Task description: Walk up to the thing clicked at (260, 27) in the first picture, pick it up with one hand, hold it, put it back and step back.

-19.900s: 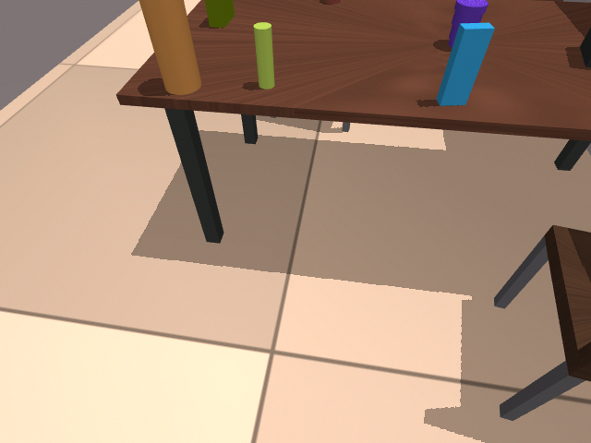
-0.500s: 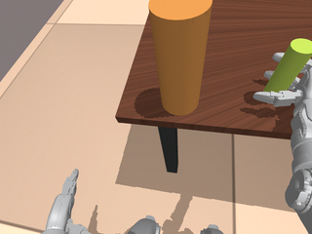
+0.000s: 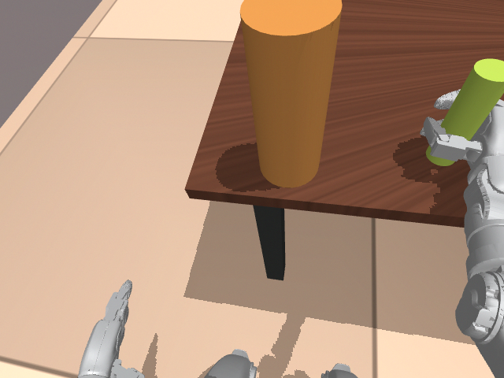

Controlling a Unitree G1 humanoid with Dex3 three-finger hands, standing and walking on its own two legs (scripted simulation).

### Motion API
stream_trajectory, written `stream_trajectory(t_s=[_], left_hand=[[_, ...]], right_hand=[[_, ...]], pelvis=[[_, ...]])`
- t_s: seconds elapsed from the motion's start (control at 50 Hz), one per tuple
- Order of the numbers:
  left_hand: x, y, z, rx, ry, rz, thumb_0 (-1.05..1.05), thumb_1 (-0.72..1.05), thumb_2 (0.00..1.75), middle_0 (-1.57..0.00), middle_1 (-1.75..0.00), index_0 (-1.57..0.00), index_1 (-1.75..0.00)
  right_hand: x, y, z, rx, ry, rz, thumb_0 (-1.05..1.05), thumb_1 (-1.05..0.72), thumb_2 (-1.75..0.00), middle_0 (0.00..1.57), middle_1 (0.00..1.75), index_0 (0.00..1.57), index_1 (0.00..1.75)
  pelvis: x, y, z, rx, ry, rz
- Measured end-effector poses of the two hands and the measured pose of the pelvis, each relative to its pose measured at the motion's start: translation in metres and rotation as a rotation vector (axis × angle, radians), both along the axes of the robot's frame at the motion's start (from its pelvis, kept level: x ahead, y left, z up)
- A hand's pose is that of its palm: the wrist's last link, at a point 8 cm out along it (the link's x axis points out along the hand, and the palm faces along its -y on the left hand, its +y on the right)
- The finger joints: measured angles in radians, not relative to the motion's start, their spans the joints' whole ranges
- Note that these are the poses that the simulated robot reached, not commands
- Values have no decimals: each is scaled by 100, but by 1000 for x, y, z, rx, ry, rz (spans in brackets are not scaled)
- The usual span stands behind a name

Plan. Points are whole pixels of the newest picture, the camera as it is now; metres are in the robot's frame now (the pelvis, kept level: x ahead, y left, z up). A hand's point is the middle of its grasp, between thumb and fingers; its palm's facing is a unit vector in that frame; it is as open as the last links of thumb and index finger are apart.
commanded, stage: settle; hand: right
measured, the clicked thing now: (463, 119) +0.50 -0.21 +0.11
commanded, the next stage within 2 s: lift in 0.68 s
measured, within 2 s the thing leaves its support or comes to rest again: neither
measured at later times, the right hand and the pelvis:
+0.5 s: hand (462, 102) +0.51 -0.20 +0.13, palm faces +0.14 +0.99 +0.01, open 5.8 cm; pelvis +0.01 +0.00 +0.02, yaw +0 degrees
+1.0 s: hand (468, 91) +0.50 -0.19 +0.16, palm faces +0.13 +0.99 -0.01, open 5.8 cm; pelvis +0.00 +0.00 +0.03, yaw +0 degrees
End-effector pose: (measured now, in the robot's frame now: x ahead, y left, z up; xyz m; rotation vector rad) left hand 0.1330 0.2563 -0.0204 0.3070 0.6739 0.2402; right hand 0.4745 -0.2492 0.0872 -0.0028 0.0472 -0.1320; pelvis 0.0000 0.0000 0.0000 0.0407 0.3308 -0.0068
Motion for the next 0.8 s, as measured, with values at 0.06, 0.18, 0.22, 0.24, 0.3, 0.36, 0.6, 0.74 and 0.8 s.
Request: stream_trajectory(t_s=[0.06, 0.18, 0.22, 0.24, 0.3, 0.36, 0.6, 0.74, 0.8], left_hand=[[0, -1, -3, -15, 13, 7, -1, -54, 5, -6, -6, -7, -6], [7, 7, 5, -5, -10, 20, -1, -53, 5, -6, -6, -7, -6], [8, 8, 7, -1, -17, 18, -1, -53, 5, -6, -6, -7, -6], [9, 7, 7, -2, -15, 15, -1, -53, 5, -6, -6, -7, -6], [10, 4, 6, -14, -8, 4, -1, -53, 5, -6, -6, -6, -6], [8, 0, 2, -32, 7, 3, -1, -53, 5, -6, -6, -7, -6], [7, 7, 8, -24, -1, 19, -1, -54, 5, -6, -5, -6, -6], [5, -2, 5, -59, 0, 8, -1, -54, 5, -5, -5, -6, -6], [4, -3, 6, -64, -7, 8, -1, -54, 5, -5, -5, -6, -5]], right_hand=[[1, -2, 11, -8, -5, -8, -1, -11, -112, 96, 113, 97, 114], [6, -5, 34, -5, -9, -22, -1, -11, -112, 96, 113, 97, 114], [8, -5, 38, 0, -4, -15, -1, -11, -112, 96, 113, 97, 114], [8, -5, 38, 4, -2, -11, -1, -11, -113, 96, 113, 97, 114], [8, -4, 39, 5, 1, 2, -1, -10, -113, 96, 113, 97, 114], [7, -4, 38, 0, 7, 9, -1, -10, -113, 97, 113, 98, 114], [7, 0, 56, 11, -2, -7, -1, -9, -115, 98, 112, 98, 113], [4, 2, 61, 3, 4, 4, -1, -9, -115, 98, 112, 99, 113], [1, 3, 64, 3, 6, 2, -1, -9, -115, 98, 112, 98, 113]], pelvis=[[2, -1, 3, 0, -9, -2], [5, -1, 9, -2, -32, -2], [6, -1, 11, -3, -35, -3], [6, -1, 11, -4, -35, -2], [6, 0, 13, -7, -35, -2], [7, 0, 14, -8, -37, -1], [8, 0, 21, -13, -63, 1], [5, 1, 23, -15, -72, 1], [5, 1, 24, -17, -78, 2]])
